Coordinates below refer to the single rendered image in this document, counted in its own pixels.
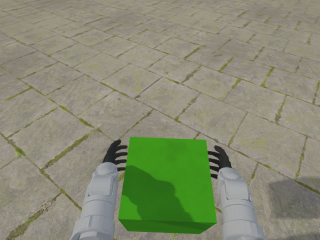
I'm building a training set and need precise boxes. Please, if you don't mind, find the right robot forearm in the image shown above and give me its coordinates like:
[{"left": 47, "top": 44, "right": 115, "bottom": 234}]
[{"left": 216, "top": 167, "right": 266, "bottom": 240}]

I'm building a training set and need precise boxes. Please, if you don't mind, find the carton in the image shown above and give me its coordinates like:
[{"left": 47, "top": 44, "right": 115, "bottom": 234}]
[{"left": 118, "top": 137, "right": 217, "bottom": 234}]

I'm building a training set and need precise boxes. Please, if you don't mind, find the robot right hand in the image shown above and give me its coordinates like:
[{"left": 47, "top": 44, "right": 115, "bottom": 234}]
[{"left": 207, "top": 145, "right": 232, "bottom": 179}]

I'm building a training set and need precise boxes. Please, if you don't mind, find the robot left hand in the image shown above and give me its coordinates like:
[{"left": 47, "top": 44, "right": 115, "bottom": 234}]
[{"left": 102, "top": 139, "right": 128, "bottom": 172}]

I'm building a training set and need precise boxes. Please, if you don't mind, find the left robot forearm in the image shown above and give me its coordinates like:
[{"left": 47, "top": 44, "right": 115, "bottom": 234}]
[{"left": 69, "top": 162, "right": 119, "bottom": 240}]

